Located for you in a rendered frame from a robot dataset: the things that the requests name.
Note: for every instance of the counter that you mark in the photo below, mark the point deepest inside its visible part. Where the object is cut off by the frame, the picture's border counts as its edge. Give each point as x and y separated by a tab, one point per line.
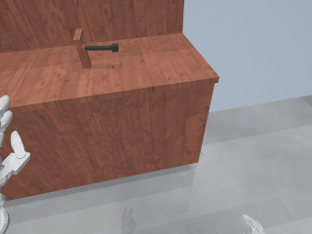
92	116

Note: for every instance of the tap lever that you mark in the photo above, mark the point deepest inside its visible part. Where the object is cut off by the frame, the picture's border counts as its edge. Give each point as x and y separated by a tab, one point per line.
114	48

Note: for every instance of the left robot forearm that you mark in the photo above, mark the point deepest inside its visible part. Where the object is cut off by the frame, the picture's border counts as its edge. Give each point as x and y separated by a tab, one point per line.
4	216

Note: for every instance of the right robot hand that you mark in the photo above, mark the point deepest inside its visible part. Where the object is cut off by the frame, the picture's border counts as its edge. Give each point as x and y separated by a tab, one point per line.
254	225

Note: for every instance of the left robot hand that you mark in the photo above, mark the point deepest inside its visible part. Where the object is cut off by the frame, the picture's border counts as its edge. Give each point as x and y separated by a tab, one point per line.
17	159

